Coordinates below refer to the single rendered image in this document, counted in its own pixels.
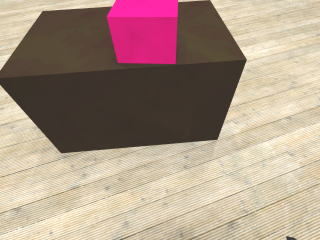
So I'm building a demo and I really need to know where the carton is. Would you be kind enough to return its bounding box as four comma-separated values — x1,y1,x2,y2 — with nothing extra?
107,0,178,64

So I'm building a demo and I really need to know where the pedestal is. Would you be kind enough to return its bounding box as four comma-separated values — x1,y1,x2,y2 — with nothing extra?
0,0,247,154

